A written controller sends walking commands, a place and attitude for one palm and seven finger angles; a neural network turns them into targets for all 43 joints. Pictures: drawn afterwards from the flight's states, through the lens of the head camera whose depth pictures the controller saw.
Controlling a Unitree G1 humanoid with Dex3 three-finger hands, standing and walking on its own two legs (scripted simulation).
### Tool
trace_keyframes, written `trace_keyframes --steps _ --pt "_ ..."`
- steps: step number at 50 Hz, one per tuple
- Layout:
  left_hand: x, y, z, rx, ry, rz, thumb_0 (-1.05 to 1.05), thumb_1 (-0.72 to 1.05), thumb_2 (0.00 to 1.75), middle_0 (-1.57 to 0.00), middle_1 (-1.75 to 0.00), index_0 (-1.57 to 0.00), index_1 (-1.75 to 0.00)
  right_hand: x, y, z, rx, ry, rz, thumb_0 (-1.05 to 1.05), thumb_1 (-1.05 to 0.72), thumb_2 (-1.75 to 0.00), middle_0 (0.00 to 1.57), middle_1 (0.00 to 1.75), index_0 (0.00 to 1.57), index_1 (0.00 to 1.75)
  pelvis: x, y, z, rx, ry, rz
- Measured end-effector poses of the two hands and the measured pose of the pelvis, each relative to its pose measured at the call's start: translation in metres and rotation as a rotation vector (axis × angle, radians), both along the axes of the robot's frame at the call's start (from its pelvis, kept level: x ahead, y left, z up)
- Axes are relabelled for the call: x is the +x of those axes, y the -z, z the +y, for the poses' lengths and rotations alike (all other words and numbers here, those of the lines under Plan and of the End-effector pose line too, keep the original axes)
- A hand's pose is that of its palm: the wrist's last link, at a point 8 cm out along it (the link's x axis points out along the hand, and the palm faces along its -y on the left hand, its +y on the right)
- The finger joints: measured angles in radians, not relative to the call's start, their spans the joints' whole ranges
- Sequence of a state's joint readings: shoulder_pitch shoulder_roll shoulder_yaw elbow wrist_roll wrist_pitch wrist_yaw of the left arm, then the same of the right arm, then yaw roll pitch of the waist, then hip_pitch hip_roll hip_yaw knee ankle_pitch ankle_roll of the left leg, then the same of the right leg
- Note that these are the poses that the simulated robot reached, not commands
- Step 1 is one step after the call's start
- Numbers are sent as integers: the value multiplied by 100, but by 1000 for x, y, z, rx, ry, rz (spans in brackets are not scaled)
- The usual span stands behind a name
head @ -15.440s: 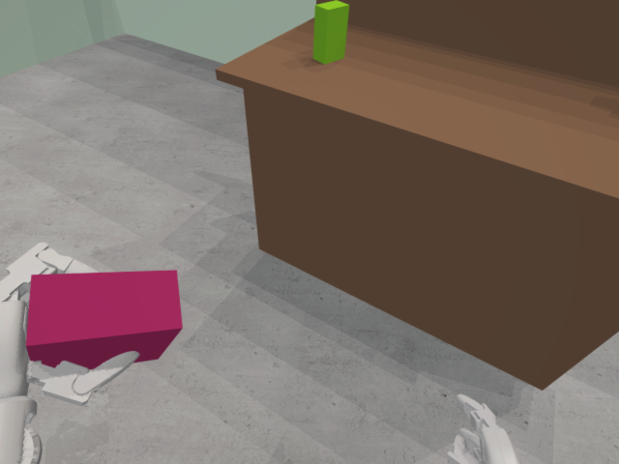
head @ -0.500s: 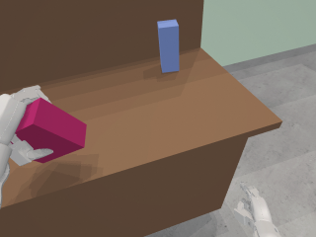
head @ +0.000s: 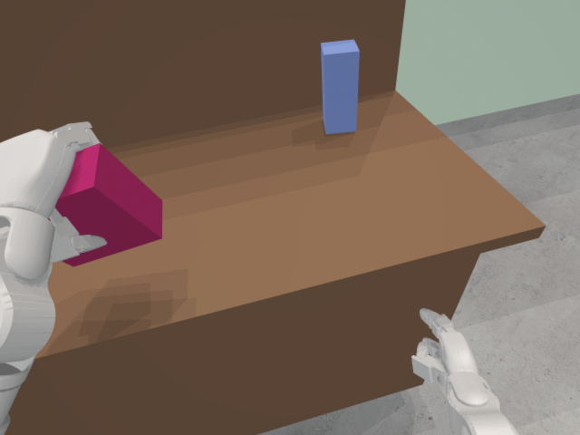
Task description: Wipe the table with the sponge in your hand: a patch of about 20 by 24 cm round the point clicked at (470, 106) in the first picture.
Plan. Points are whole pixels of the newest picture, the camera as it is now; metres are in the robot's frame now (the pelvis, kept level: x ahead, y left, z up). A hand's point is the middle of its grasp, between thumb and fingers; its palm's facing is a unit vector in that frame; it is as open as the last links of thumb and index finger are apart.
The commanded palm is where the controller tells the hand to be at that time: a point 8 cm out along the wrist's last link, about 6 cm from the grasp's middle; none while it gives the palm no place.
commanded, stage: turn the palm down, sponge in hand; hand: left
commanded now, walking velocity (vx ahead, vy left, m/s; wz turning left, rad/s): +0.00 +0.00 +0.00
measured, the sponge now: (97, 218) +0.26 +0.29 +0.21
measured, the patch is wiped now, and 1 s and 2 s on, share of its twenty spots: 0.00 0.00 0.00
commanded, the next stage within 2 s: move the sponge above the wiping area in 0.56 s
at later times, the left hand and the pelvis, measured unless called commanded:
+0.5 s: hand (94, 204) +0.25 +0.26 +0.24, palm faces +0.30 -0.05 -0.95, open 10.2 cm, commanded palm +0.19 +0.26 +0.31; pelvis +0.00 -0.02 +0.00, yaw +0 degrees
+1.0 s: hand (109, 216) +0.26 +0.26 +0.22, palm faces +0.20 -0.05 -0.98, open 10.2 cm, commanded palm +0.21 +0.26 +0.30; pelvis +0.01 -0.03 +0.00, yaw -1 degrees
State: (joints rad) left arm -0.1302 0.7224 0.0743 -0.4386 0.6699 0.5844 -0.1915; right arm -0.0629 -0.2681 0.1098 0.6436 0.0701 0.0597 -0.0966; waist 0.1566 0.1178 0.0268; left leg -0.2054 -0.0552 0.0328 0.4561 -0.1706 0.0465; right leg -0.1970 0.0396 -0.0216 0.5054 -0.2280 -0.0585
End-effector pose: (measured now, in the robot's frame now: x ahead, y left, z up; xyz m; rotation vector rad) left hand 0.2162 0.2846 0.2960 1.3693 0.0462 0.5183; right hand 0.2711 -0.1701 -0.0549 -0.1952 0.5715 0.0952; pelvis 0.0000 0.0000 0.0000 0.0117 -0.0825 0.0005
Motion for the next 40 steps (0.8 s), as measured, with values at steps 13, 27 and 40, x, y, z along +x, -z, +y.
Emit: trace_keyframes --steps 13,27,40 --pt "-2 14 -17 41 -4 38 -1 -51 102 -72 -135 -73 -135 -1 0 -2 18 -30 -13 1 -90 -90 20 30 19 30 -2 1 -10 5 0 -4" --pt "4 11 -29 44 -24 33 -1 -51 102 -72 -135 -73 -134 5 0 -22 32 -10 -28 1 -90 -90 20 30 20 30 3 1 -25 8 5 -3" --pt "14 15 -32 61 -34 70 -1 -51 102 -72 -135 -73 -134 6 2 -49 17 36 -20 1 -90 -90 20 30 20 30 10 2 -34 13 22 3"
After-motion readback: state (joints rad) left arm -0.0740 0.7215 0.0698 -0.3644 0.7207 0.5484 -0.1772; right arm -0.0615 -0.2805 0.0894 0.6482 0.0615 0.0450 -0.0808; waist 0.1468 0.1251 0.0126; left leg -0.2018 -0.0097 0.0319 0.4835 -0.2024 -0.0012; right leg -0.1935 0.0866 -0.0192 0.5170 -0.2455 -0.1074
